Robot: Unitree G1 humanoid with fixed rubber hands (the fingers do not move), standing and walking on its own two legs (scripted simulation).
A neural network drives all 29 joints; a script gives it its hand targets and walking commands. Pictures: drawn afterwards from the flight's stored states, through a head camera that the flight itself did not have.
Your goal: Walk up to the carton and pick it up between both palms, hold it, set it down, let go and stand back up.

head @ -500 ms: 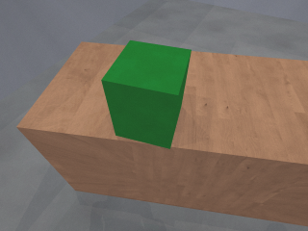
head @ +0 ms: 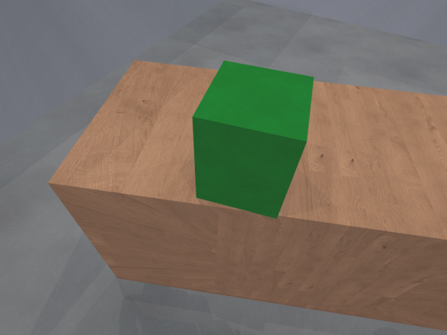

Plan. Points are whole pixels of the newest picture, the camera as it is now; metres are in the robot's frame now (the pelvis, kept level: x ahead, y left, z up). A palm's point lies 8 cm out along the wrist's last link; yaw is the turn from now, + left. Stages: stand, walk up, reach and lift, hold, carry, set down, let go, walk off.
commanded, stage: walk up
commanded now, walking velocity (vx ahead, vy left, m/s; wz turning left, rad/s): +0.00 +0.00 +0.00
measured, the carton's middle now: (251, 141) +0.51 -0.05 +0.04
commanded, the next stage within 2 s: none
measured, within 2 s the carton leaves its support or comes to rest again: neither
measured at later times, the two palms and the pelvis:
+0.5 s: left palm out of the picture -0.02 +0.18 -0.15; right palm out of the picture -0.02 -0.21 -0.15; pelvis +0.01 -0.01 +0.00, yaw +0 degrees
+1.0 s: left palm out of the picture +0.06 +0.29 -0.15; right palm out of the picture +0.11 -0.15 -0.13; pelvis +0.09 +0.07 +0.00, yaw -5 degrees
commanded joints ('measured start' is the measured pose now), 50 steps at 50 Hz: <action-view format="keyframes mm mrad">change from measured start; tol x16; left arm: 1 118 64 0 8 7 -24 13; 24 81 25 -7 32 -2 -46 12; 26 263 232 65 30 16 -19 -2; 50 195 9 6 20 8 -4 7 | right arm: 1 44 -118 -19 -17 12 -9 4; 50 -9 -110 -23 -66 1 -12 0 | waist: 1 0 130 8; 4 -27 -36 73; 25 65 127 -16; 27 111 -101 215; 36 -33 -247 126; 42 -36 333 -80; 50 14 179 3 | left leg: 1 -52 179 -191 -112 44 40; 24 38 116 -99 -81 129 -4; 25 -45 43 53 125 -379 -49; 27 -478 71 0 439 -274 -75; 30 -423 93 -39 492 -111 -108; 35 -288 61 30 275 -79 -132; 40 284 153 -82 -15 318 -71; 42 134 377 -371 -148 187 61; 50 -35 244 -200 -180 60 101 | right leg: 1 144 -72 73 -195 209 -14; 24 55 -68 71 -231 200 -38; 25 100 -206 306 -243 -444 -125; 26 134 -340 560 -391 -703 -194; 30 66 -285 442 -413 -274 -138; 35 -28 -194 268 -363 -102 -104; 37 22 -39 35 -150 501 -93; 39 -102 -73 91 -110 359 -49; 42 -84 0 22 93 -287 17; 50 -20 -2 11 130 -119 -8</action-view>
